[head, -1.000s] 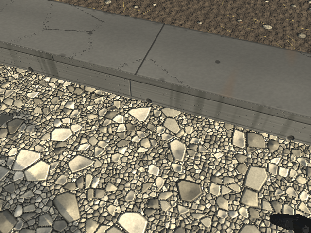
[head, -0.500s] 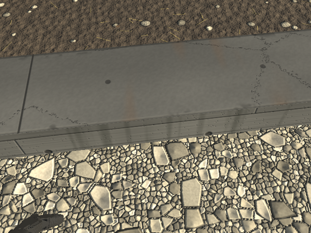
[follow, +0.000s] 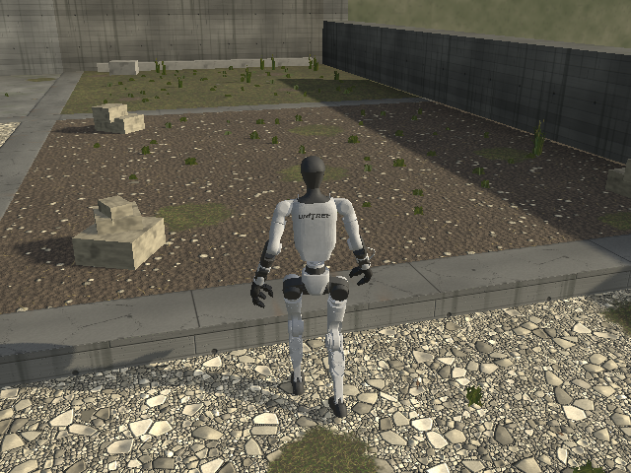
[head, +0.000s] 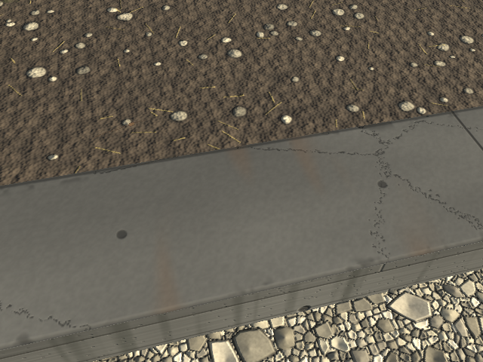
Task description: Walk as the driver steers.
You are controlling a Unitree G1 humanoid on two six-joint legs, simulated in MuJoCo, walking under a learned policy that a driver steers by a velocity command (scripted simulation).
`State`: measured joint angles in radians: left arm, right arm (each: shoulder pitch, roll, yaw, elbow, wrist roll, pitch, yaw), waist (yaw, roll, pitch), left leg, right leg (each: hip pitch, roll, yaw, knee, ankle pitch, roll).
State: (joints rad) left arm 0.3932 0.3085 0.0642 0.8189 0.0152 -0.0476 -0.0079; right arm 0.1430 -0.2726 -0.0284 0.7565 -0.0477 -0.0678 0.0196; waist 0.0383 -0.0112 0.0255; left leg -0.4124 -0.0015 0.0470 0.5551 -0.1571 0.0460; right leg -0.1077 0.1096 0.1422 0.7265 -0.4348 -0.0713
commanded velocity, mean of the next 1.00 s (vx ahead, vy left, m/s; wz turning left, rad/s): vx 0.50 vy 0.00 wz -0.05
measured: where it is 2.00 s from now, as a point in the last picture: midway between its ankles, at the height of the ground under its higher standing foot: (238, 120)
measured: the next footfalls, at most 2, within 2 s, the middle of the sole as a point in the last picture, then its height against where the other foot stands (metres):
right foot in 0.44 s outside the picture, level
left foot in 1.04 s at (219, 247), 0.19 m higher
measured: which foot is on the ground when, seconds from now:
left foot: down 0.00-0.46, up 0.48-1.00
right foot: up 0.00-0.42, down 0.44-1.00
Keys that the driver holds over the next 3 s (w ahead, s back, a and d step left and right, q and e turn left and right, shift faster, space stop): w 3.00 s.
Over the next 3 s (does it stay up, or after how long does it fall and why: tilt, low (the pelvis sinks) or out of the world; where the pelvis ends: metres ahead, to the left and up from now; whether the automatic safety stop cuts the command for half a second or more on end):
stays up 1.71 0.04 0.21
